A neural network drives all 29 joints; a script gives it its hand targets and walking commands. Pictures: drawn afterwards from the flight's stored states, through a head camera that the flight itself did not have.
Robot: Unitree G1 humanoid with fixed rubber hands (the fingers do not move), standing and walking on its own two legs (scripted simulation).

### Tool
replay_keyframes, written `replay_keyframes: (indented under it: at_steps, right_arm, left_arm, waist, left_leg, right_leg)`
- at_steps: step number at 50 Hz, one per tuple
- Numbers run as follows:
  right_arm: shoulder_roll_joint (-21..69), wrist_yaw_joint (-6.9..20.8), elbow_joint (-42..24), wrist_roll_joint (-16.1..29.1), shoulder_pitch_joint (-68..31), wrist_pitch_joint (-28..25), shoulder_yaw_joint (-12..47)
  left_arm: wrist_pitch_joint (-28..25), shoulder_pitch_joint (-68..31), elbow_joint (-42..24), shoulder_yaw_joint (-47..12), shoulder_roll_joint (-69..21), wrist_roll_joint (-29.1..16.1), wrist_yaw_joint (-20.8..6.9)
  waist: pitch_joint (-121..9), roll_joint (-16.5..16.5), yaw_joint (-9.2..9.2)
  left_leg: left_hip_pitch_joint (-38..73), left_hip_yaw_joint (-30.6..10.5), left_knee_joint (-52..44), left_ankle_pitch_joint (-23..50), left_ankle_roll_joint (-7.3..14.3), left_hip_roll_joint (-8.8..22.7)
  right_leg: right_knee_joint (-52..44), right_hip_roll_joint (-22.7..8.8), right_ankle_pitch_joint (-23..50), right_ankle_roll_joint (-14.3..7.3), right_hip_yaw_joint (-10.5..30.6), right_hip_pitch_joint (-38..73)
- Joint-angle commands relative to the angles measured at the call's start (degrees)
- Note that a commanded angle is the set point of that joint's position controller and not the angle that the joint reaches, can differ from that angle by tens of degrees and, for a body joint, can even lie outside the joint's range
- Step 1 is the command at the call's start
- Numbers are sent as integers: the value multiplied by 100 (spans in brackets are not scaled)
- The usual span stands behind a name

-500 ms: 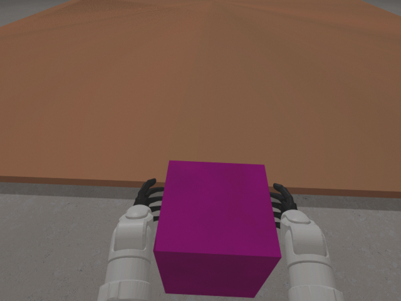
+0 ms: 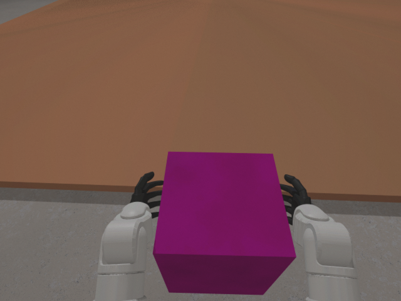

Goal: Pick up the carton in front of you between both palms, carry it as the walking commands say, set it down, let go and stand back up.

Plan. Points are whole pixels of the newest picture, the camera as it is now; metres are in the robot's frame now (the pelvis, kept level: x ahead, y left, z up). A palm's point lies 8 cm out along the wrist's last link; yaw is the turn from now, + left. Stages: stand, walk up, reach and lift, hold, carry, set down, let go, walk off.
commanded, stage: carry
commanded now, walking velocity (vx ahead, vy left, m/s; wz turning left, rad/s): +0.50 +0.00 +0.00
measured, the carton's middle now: (218, 226) +0.29 -0.01 +0.01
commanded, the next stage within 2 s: none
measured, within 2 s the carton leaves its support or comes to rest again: neither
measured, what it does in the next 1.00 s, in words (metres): walks ahead: left foot, then right foot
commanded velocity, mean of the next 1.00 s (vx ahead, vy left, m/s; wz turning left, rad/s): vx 0.43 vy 0.00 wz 0.00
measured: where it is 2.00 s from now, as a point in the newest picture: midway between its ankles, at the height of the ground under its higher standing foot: (214, 222)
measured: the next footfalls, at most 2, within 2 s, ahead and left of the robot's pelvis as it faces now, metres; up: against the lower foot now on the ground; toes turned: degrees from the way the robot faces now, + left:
left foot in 0.08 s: +0.12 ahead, +0.11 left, +0.00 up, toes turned +8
right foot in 0.40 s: +0.35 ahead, -0.12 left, +0.00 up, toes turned -14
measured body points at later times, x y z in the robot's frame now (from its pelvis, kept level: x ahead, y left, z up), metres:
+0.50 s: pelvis +0.27 -0.04 -0.02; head +0.26 -0.06 +0.43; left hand +0.56 +0.10 +0.08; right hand +0.55 -0.21 +0.06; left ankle +0.12 +0.08 -0.68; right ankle +0.31 -0.11 -0.74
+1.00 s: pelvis +0.58 -0.01 -0.03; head +0.62 -0.01 +0.42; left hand +0.97 +0.11 +0.10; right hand +0.93 -0.20 +0.10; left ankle +0.67 +0.03 -0.74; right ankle +0.43 -0.13 -0.64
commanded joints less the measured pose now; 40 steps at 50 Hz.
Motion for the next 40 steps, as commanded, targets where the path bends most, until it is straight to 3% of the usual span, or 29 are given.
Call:
replay_keyframes:
  at_steps: [1, 3, 4, 5, 6, 7, 8, 10, 11, 13, 14, 15, 18, 20, 21, 22, 23, 24, 25, 27, 28, 30, 31, 34, 35, 36, 37, 39, 40]
  right_arm:
    - [5217, 1219, -685, 2082, -2516, 241, 4146]
    - [5251, 1233, -826, 2032, -2320, 420, 4094]
    - [5198, 1208, -970, 1953, -1960, 502, 4002]
    - [5010, 1196, -716, 1730, -1738, 554, 3806]
    - [5031, 1187, -900, 1631, -1752, 539, 3820]
    - [5269, 1163, -1292, 1712, -2032, 617, 3922]
    - [5239, 1133, -1248, 1861, -2359, 684, 3876]
    - [5354, 1109, -1720, 2106, -3062, 733, 4029]
    - [5243, 1083, -1682, 2146, -2854, 744, 4106]
    - [5213, 1157, -1822, 2252, -2923, 835, 4109]
    - [5346, 1205, -1484, 2344, -2919, 914, 4159]
    - [5143, 1213, -1481, 2324, -2583, 927, 4119]
    - [5148, 1277, -1430, 2297, -2758, 1004, 4169]
    - [5043, 1245, -1451, 2269, -2905, 1008, 4147]
    - [5013, 1224, -1389, 2288, -2809, 1036, 4176]
    - [5004, 1264, -1578, 2426, -3165, 1136, 4131]
    - [5108, 1290, -1625, 2432, -2969, 1115, 4218]
    - [5296, 1292, -1782, 2489, -3415, 1096, 4202]
    - [5211, 1269, -1884, 2396, -3295, 1089, 4131]
    - [5531, 1235, -2034, 2516, -3436, 1031, 4172]
    - [5411, 1180, -2213, 2385, -3265, 966, 4214]
    - [5189, 1045, -2327, 2087, -3074, 973, 4071]
    - [5130, 1009, -2215, 2104, -2981, 987, 4102]
    - [4473, 853, -2096, 1938, -3408, 1122, 4038]
    - [4314, 831, -2153, 2003, -3894, 1160, 3929]
    - [4435, 797, -1888, 1972, -3992, 1228, 4020]
    - [4146, 800, -1900, 1997, -4358, 1276, 3901]
    - [4012, 815, -1431, 2016, -4642, 1418, 3740]
    - [3982, 794, -1284, 2023, -4884, 1478, 3635]
  left_arm:
    - [393, -2463, -906, -3973, -4664, -2140, -1364]
    - [595, -2212, -1058, -3928, -4723, -2208, -1451]
    - [692, -1931, -1031, -3883, -4659, -2227, -1494]
    - [810, -2045, -1067, -3938, -4746, -2254, -1550]
    - [878, -2419, -1395, -4117, -4769, -2401, -1624]
    - [926, -2504, -1437, -4078, -4930, -2535, -1700]
    - [971, -2789, -1385, -4117, -4950, -2652, -1719]
    - [999, -3033, -1349, -4146, -5087, -2778, -1737]
    - [1011, -2786, -1318, -4032, -5006, -2791, -1691]
    - [1027, -2518, -1309, -3801, -4877, -2569, -1594]
    - [1039, -2660, -1318, -3801, -4779, -2479, -1523]
    - [1082, -2305, -1338, -3706, -4757, -2426, -1481]
    - [1128, -2200, -1038, -3670, -4741, -2250, -1464]
    - [1136, -2372, -1150, -3579, -4679, -2240, -1467]
    - [1161, -2311, -1117, -3567, -4706, -2296, -1458]
    - [1127, -2150, -903, -3464, -4616, -2183, -1445]
    - [1098, -2306, -1267, -3531, -4630, -2265, -1403]
    - [1140, -2638, -1343, -3564, -4961, -2340, -1392]
    - [1128, -2716, -1631, -3645, -4980, -2386, -1421]
    - [1108, -3184, -2031, -3867, -5183, -2601, -1440]
    - [1079, -3178, -2293, -3903, -5123, -2693, -1461]
    - [1102, -3112, -2509, -3977, -4835, -2641, -1479]
    - [1161, -3211, -2519, -4019, -4705, -2800, -1480]
    - [1336, -3507, -2273, -3872, -3984, -2803, -1504]
    - [1374, -3641, -1957, -3813, -3917, -2801, -1503]
    - [1398, -4004, -2064, -3780, -3722, -2835, -1493]
    - [1444, -4291, -1781, -3749, -3652, -2894, -1492]
    - [1543, -4650, -1368, -3585, -3559, -2939, -1439]
    - [1566, -4875, -1278, -3554, -3565, -2934, -1409]
  waist:
    - [-958, -852, 142]
    - [-1069, -764, 149]
    - [-1112, -365, 38]
    - [-1155, 1091, -73]
    - [-732, 2039, -170]
    - [-503, 1063, -202]
    - [-548, 777, -161]
    - [-629, 152, -142]
    - [-730, 437, -133]
    - [-689, 814, -110]
    - [-476, 699, -107]
    - [-434, 844, -96]
    - [-508, 746, -85]
    - [-589, 546, -1]
    - [-814, -127, 169]
    - [-1145, -1781, 226]
    - [-1157, -1581, 223]
    - [-1089, -1155, 189]
    - [-1407, -629, 146]
    - [-1376, -11, 91]
    - [-1373, -227, 89]
    - [-1341, -485, 92]
    - [-1254, -529, 161]
    - [-899, -697, 273]
    - [-710, -521, 323]
    - [-564, -823, 392]
    - [-364, -791, 496]
    - [-255, -798, 509]
    - [-370, -821, 408]
  left_leg:
    - [228, 600, -1243, 444, -59, -263]
    - [2039, 732, -1792, 893, -46, -301]
    - [3069, 40, -1944, 505, 95, 300]
    - [3805, -1759, -2552, -628, 623, 1450]
    - [3996, -3292, -2660, -184, 1252, 2439]
    - [3534, -3367, -2759, -26, 1529, 2531]
    - [3239, -2916, -2800, 48, 1381, 2328]
    - [2923, -2076, -3132, -371, 1080, 2055]
    - [2708, -1520, -3178, -38, 971, 1858]
    - [2320, -881, -3151, 92, 847, 1554]
    - [2171, -704, -3121, 373, 778, 1380]
    - [2073, -479, -3059, 620, 726, 1326]
    - [1695, -37, -2517, 583, 566, 1234]
    - [1024, 474, -1349, 1095, 339, 899]
    - [124, 807, 171, 989, 94, 559]
    - [-1165, 659, 1763, -596, -163, -62]
    - [-2020, -75, 2654, -809, -46, 43]
    - [-2019, -412, 2921, -743, 131, 339]
    - [-2010, -452, 3055, -345, 187, 518]
    - [-1747, -561, 2516, 326, 154, 701]
    - [-1640, -396, 2203, 482, 144, 606]
    - [-1637, -245, 1797, 782, 108, 532]
    - [-1769, -29, 1495, 882, 76, 344]
    - [-2004, 190, 898, 1293, 131, 238]
    - [-1927, 287, 567, 1431, 148, 184]
    - [-1742, 460, 145, 1610, 204, 77]
    - [-1724, 625, -36, 1634, 252, -14]
    - [-1256, 793, -632, 1916, 401, -166]
    - [-857, 718, -851, 2083, 478, -245]
  right_leg:
    - [-476, -986, 477, -685, 619, 773]
    - [147, -730, -219, -500, 156, -421]
    - [937, -677, -247, -304, 70, -1233]
    - [2356, -252, -644, 15, -546, -2502]
    - [3181, 54, -1532, 28, -583, -3754]
    - [3638, -346, -1613, -54, -75, -3950]
    - [3878, -411, -1475, -79, -39, -3849]
    - [3275, -545, -683, -1, -72, -3476]
    - [2878, -493, -483, 18, -281, -3094]
    - [1960, -333, -101, 107, -520, -2444]
    - [1632, -176, 113, 120, -695, -2211]
    - [1271, -190, 325, 91, -707, -1958]
    - [446, 49, 879, 97, -1232, -783]
    - [487, 152, 502, 10, -1460, 652]
    - [-154, -753, -260, -256, -86, 1528]
    - [-873, -2140, -781, -871, 2606, 2378]
    - [-1034, -2395, -225, -1338, 3110, 2614]
    - [-859, -2286, 749, -1265, 2704, 2314]
    - [-865, -2202, 734, -1183, 2279, 2287]
    - [-952, -1907, 1144, -908, 1547, 1957]
    - [-887, -1753, 1589, -789, 1059, 1937]
    - [-885, -1641, 1950, -759, 669, 1967]
    - [-886, -1416, 2501, -751, 400, 2094]
    - [-808, -1201, 2900, -723, -34, 2188]
    - [-790, -1154, 3075, -741, -118, 2047]
    - [-692, -954, 3442, -687, -413, 1896]
    - [-651, -951, 3647, -731, -391, 1905]
    - [-583, -937, 3777, -737, -626, 1816]
    - [-375, -963, 4153, -653, -610, 1755]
